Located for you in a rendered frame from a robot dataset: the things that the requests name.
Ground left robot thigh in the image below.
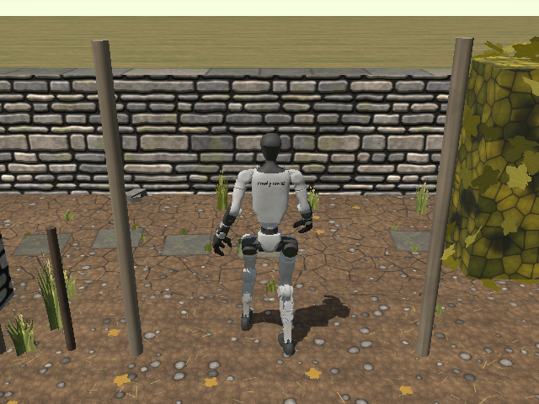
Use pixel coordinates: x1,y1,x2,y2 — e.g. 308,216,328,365
241,234,259,283

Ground robot left upper arm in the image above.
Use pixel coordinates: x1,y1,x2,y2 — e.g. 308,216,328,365
229,169,253,217

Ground robot thigh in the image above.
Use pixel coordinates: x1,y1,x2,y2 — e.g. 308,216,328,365
241,234,259,283
277,236,298,300

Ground robot right hand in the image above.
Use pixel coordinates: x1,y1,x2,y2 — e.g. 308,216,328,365
293,219,312,233

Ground left robot forearm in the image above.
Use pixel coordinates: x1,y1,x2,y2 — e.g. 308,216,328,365
216,203,236,239

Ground right robot thigh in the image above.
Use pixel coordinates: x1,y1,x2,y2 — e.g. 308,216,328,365
277,236,298,300

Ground right robot forearm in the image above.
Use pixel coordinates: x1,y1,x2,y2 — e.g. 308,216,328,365
301,201,312,225

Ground robot right upper arm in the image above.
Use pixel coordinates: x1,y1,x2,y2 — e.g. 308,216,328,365
287,169,311,214

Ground robot left hand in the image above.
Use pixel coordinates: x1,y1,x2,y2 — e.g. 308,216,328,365
212,234,232,256

